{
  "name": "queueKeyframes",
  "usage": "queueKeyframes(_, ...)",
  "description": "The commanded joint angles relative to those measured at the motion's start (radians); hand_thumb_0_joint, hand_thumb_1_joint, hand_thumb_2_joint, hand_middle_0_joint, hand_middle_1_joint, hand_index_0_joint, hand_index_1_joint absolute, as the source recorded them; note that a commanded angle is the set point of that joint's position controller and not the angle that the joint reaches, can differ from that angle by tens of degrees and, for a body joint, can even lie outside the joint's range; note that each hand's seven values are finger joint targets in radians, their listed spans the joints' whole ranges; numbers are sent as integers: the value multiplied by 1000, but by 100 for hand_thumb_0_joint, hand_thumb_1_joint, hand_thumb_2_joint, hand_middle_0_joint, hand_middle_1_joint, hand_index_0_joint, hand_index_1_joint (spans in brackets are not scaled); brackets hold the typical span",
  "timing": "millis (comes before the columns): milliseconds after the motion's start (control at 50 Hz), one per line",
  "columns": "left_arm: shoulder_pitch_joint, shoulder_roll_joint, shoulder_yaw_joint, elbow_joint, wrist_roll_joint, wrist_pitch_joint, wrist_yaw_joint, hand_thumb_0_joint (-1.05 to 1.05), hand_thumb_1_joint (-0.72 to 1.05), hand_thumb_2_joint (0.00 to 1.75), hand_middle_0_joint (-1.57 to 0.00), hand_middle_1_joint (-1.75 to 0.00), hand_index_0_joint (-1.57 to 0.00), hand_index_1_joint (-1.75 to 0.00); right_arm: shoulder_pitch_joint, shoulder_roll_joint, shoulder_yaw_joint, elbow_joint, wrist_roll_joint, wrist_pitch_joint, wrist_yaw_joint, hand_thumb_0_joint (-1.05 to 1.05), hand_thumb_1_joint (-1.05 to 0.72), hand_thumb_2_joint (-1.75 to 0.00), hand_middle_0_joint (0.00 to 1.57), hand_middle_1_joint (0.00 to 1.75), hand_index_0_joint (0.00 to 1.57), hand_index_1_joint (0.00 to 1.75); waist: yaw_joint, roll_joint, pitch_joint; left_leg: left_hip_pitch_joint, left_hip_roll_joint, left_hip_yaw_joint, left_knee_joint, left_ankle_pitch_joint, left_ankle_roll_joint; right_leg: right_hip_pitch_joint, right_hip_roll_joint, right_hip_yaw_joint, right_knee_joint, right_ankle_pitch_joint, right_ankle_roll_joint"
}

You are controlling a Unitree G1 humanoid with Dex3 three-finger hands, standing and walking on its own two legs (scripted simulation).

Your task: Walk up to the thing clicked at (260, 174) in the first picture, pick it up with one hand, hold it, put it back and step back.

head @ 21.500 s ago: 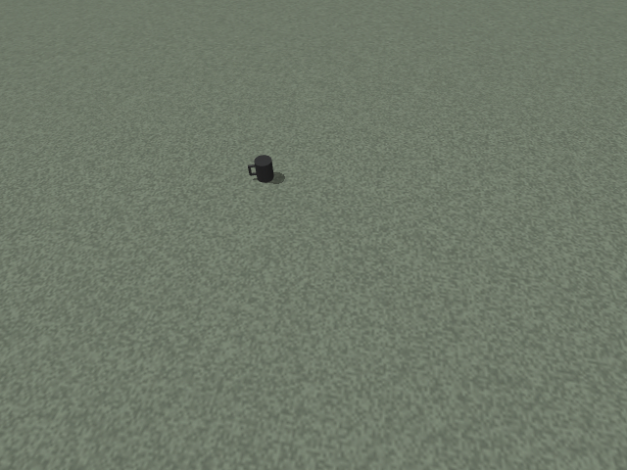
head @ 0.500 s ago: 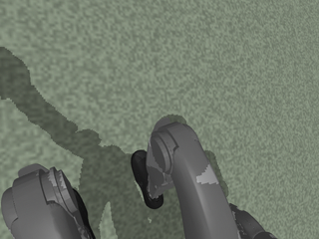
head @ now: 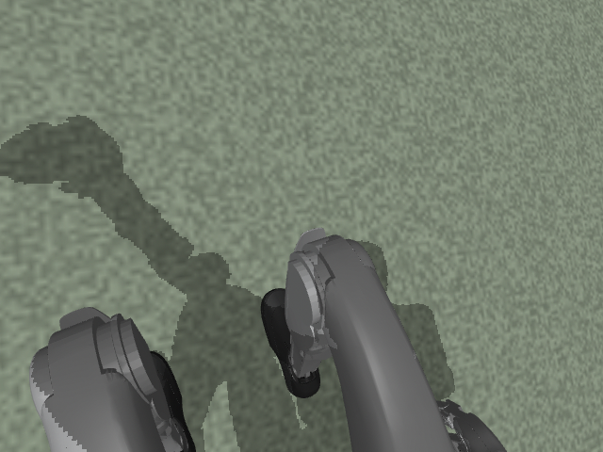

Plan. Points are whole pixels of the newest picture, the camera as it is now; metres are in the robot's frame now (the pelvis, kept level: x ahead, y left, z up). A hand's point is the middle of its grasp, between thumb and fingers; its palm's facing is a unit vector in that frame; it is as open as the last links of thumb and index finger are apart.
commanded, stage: settle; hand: left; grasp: from above
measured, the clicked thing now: out of the picture +0.56 +0.33 -0.17
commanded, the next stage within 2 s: lift in 0.04 s
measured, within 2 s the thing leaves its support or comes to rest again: neither
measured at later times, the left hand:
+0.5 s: hand out of the picture +0.52 +0.31 -0.07, palm faces -0.46 -0.09 -0.88, open 10.5 cm
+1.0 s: hand out of the picture +0.44 +0.30 +0.09, palm faces -0.43 -0.11 -0.89, open 10.5 cm
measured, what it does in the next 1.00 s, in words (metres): rises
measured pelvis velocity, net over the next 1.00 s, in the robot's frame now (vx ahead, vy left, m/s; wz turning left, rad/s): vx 0.01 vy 0.00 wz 0.11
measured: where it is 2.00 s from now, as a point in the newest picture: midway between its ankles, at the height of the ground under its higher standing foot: (236, 396)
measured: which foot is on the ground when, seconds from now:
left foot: down 0.00-1.00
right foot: down 0.00-1.00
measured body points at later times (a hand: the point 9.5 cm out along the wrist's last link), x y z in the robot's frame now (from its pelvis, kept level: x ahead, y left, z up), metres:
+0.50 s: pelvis +0.00 +0.00 +0.03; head +0.25 +0.08 +0.40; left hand +0.54 +0.32 -0.02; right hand +0.04 -0.28 -0.05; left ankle +0.08 +0.11 -0.31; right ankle +0.13 -0.12 -0.31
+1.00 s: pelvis +0.01 +0.00 +0.16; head +0.18 +0.04 +0.57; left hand +0.46 +0.30 +0.14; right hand +0.12 -0.25 +0.03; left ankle +0.08 +0.11 -0.31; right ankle +0.13 -0.12 -0.31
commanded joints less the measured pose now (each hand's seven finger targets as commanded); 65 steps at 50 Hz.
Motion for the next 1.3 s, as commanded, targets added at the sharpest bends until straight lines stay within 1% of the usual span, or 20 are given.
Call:
queueKeyframes(0, -415, 261, 36, -202, -28, 12, 23, 0, 54, 97, -86, -92, -89, -90, 237, -286, -103, 5, 4, 13, -24, 0, -89, -89, 20, 30, 20, 30, -33, 433, -770, 558, -12, 51, -265, 185, -30, 394, 59, -47, -203, 141, -78)
queueKeyframes(100, -359, 252, 38, -223, -54, 17, -37, 0, 51, 93, -86, -98, -90, -94, 255, -275, -111, -8, 12, 26, -30, 0, -91, -91, 20, 30, 20, 30, -4, 421, -817, 587, -11, 58, -281, 222, -30, 444, 57, -33, -217, 164, -80)
queueKeyframes(120, -382, 260, 44, -270, -64, 12, -47, 0, 53, 93, -84, -91, -88, -87, 253, -272, -114, -8, 13, 31, -32, 0, -89, -89, 20, 30, 20, 30, 1, 431, -847, 588, -8, 61, -279, 220, -29, 456, 58, -29, -217, 167, -80)
queueKeyframes(140, -369, 260, 46, -270, -62, 10, -54, 0, 52, 94, -87, -98, -91, -95, 259, -273, -117, -8, 16, 35, -35, 0, -91, -91, 20, 30, 20, 30, 7, 422, -849, 591, -10, 62, -282, 223, -28, 457, 59, -27, -225, 168, -82)
queueKeyframes(180, -371, 255, 48, -303, -72, 3, -69, 0, 52, 90, -86, -97, -91, -93, 261, -264, -115, -10, 19, 39, -35, 0, -91, -91, 20, 30, 20, 30, 4, 432, -837, 588, -12, 67, -289, 231, -29, 474, 56, -26, -233, 177, -81)
queueKeyframes(200, -371, 256, 53, -325, -74, -1, -72, 0, 53, 89, -83, -91, -88, -86, 263, -262, -119, -12, 20, 41, -38, 0, -89, -89, 20, 30, 20, 30, 16, 425, -866, 599, -12, 68, -291, 238, -27, 484, 57, -23, -238, 184, -81)
queueKeyframes(280, -331, 236, 59, -339, -83, -18, -82, 0, 55, 90, -85, -99, -91, -93, 258, -273, -133, -15, 32, 45, -50, 0, -91, -91, 20, 30, 20, 30, 22, 419, -810, 635, -21, 50, -320, 221, -33, 416, 48, -28, -258, 150, -92)
queueKeyframes(340, -312, 255, 83, -401, -85, -25, -78, 0, 58, 93, -87, -102, -92, -96, 252, -266, -148, -26, 38, 47, -53, 0, -91, -91, 20, 30, 20, 30, 59, 472, -900, 729, -23, 47, -349, 256, -39, 424, 44, -21, -254, 163, -96)
queueKeyframes(440, -272, 204, 76, -452, -112, -19, -76, 0, 62, 99, -90, -104, -95, -99, 243, -248, -170, -12, 50, 50, -52, 0, -91, -91, 20, 30, 20, 30, 72, 453, -915, 783, -23, 51, -392, 271, -31, 444, 41, -7, -293, 174, -90)
queueKeyframes(500, -242, 178, 70, -485, -134, -17, -84, 0, 63, 100, -89, -107, -95, -101, 234, -237, -186, -11, 58, 50, -55, 0, -91, -91, 20, 30, 20, 30, 87, 429, -933, 779, -24, 62, -429, 222, -23, 475, 41, 3, -329, 144, -86)
queueKeyframes(540, -222, 122, 42, -501, -152, -20, -95, 0, 63, 98, -88, -106, -95, -100, 224, -221, -194, -7, 64, 48, -57, 0, -91, -91, 20, 30, 20, 30, 88, 403, -925, 767, -21, 66, -463, 164, -19, 496, 43, 9, -351, 115, -82)
queueKeyframes(640, -140, 88, 41, -538, -184, -21, -103, 0, 63, 91, -86, -106, -94, -98, 196, -214, -219, -4, 82, 42, -76, 0, -91, -91, 20, 30, 20, 30, 124, 349, -886, 821, -21, 44, -554, 92, -19, 516, 36, 17, -411, 78, -79)
queueKeyframes(740, -94, 67, 48, -636, -228, -16, -85, 0, 60, 91, -82, -107, -91, -98, 172, -190, -231, -4, 105, 33, -91, 0, -91, -90, 20, 30, 20, 30, 154, 315, -960, 940, -13, 26, -646, 115, -16, 631, 39, 24, -457, 123, -63)
queueKeyframes(840, 2, 10, 32, -643, -227, 10, -57, 0, 57, 87, -79, -106, -88, -97, 153, -163, -242, 16, 119, 23, -100, 0, -90, -90, 20, 30, 20, 30, 173, 304, -927, 1061, -3, 10, -744, 192, -22, 694, 41, 28, -530, 162, -57)
queueKeyframes(900, 87, -38, 14, -628, -241, 27, -53, 0, 56, 88, -79, -106, -88, -97, 136, -144, -246, 27, 126, 16, -102, 0, -90, -90, 20, 30, 20, 30, 187, 255, -879, 1084, -3, 25, -803, 183, -18, 781, 45, 34, -606, 159, -53)
queueKeyframes(940, 156, -23, 30, -637, -243, 42, -48, 0, 57, 87, -79, -107, -88, -97, 126, -139, -253, 22, 132, 10, -106, 0, -90, -90, 20, 30, 20, 30, 207, 219, -874, 1102, -8, 39, -849, 157, -15, 866, 47, 43, -665, 146, -51)
queueKeyframes(980, 237, -92, -2, -637, -253, 52, -49, 0, 55, 89, -79, -106, -87, -98, 119, -121, -251, 18, 138, 2, -109, 0, -90, -90, 20, 30, 20, 30, 208, 193, -822, 1112, -8, 50, -892, 140, -14, 924, 51, 48, -715, 134, -49)
queueKeyframes(1020, 274, -89, 3, -662, -255, 60, -48, 0, 57, 89, -80, -105, -89, -97, 110, -113, -253, 21, 144, -7, -117, 0, -90, -90, 20, 30, 20, 30, 221, 175, -807, 1154, -5, 49, -936, 144, -17, 973, 53, 54, -760, 135, -49)
queueKeyframes(1140, 329, -139, -11, -754, -275, 59, -12, 0, 57, 92, -82, -107, -89, -99, 94, -86, -256, 33, 158, -51, -149, 0, -90, -90, 20, 30, 20, 30, 231, 137, -716, 1274, -9, 59, -1085, 94, -17, 1144, 57, 85, -931, 108, -43)
queueKeyframes(1280, 381, -205, -50, -667, -250, 67, 62, 0, 51, 92, -79, -106, -86, -99, 91, -71, -263, 79, 165, -102, -160, 0, -91, -90, 20, 30, 20, 30, 234, 88, -579, 1390, -18, 86, -1223, 118, -19, 1305, 59, 119, -1126, 104, -41)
